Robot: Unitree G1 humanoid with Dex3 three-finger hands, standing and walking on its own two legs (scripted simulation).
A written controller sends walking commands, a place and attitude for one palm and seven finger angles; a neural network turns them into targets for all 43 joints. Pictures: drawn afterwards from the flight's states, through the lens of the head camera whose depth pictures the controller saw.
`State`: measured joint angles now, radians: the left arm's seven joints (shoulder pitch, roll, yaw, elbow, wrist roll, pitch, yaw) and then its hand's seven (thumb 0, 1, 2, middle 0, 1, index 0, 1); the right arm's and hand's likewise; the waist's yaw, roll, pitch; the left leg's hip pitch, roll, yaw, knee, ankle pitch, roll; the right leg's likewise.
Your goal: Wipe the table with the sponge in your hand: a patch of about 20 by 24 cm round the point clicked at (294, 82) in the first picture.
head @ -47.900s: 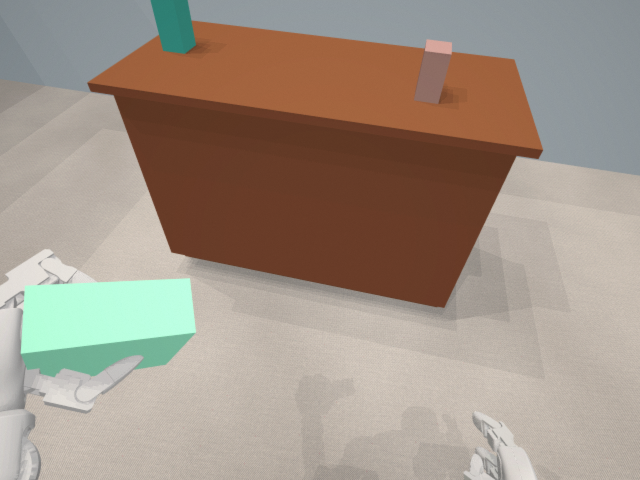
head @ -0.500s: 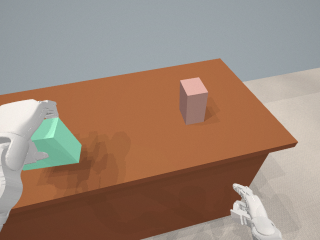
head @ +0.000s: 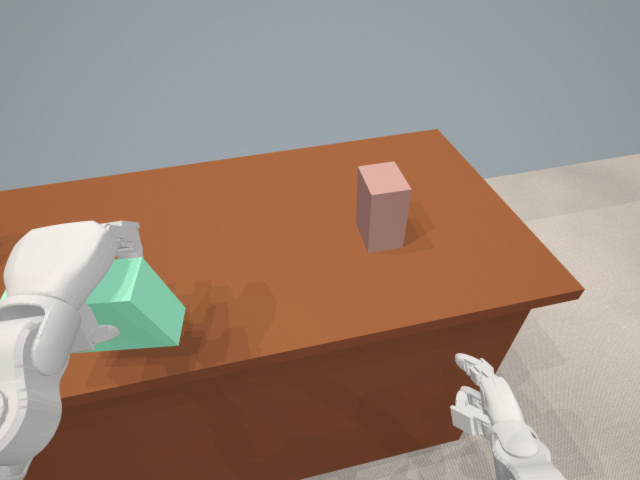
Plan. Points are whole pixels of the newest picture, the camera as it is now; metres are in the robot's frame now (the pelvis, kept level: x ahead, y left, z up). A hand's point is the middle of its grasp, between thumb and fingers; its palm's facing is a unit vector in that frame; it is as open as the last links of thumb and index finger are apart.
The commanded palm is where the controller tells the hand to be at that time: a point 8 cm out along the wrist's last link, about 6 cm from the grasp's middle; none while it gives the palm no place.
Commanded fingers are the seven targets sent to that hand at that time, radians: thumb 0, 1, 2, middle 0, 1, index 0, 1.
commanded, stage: bring the sponge back beside the body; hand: left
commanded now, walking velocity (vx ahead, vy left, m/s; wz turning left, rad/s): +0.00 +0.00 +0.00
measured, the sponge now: (112, 316) +0.22 +0.31 +0.11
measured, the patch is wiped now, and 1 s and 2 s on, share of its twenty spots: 1.00 1.00 1.00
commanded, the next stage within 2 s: step back with the hand held close in 0.78 s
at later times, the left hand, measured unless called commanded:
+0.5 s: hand (107, 299) +0.19 +0.26 +0.18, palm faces +0.24 -0.08 -0.97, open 9.0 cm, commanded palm +0.15 +0.26 +0.24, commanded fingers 0.00 0.10 1.30 -1.20 -1.60 -1.20 -1.60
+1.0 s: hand (160, 287) +0.22 +0.22 +0.18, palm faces +0.33 -0.63 -0.70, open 9.1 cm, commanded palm +0.16 +0.24 +0.23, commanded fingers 0.00 0.10 1.30 -1.20 -1.60 -1.20 -1.60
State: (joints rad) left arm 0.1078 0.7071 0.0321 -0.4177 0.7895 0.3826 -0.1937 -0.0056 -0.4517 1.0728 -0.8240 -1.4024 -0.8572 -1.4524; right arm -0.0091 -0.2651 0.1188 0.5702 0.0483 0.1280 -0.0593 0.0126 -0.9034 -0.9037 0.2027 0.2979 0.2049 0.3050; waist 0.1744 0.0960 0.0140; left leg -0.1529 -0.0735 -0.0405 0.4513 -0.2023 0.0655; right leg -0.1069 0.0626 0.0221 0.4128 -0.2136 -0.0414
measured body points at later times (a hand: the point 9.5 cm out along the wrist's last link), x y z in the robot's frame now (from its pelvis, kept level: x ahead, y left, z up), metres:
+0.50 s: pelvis -0.01 -0.02 +0.00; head -0.05 -0.06 +0.44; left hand +0.18 +0.26 +0.24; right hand +0.26 -0.19 -0.06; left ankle +0.03 +0.07 -0.74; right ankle +0.01 -0.10 -0.74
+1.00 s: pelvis +0.00 -0.04 +0.00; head -0.03 -0.07 +0.44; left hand +0.20 +0.25 +0.22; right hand +0.25 -0.22 -0.05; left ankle +0.03 +0.07 -0.74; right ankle +0.01 -0.10 -0.74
